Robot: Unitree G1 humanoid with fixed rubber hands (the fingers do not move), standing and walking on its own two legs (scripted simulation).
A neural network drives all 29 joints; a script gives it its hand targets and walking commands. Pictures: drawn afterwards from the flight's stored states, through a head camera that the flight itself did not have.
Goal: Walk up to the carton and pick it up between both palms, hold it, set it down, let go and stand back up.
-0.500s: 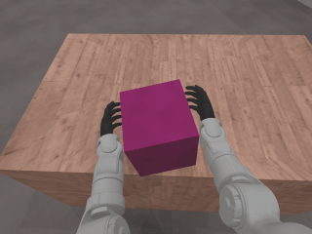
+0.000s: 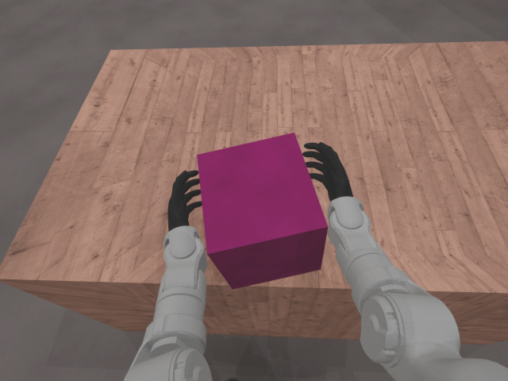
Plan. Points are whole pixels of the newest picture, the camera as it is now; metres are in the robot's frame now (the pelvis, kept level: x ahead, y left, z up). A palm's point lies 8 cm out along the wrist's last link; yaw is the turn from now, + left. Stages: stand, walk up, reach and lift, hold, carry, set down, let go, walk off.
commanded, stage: set down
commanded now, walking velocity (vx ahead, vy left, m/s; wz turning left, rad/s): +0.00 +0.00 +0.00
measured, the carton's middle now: (261, 215) +0.38 +0.05 -0.03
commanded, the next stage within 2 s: none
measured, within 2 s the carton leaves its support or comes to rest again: neither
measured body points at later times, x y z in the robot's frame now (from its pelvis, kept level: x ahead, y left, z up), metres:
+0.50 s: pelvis +0.00 +0.00 +0.00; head +0.08 -0.01 +0.44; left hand +0.35 +0.18 +0.01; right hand +0.42 -0.07 +0.02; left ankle +0.00 +0.14 -0.74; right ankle +0.01 -0.05 -0.74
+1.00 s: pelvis -0.01 +0.00 +0.00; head +0.09 +0.00 +0.44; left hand +0.36 +0.18 +0.01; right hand +0.42 -0.08 +0.01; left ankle +0.00 +0.14 -0.74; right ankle +0.01 -0.05 -0.74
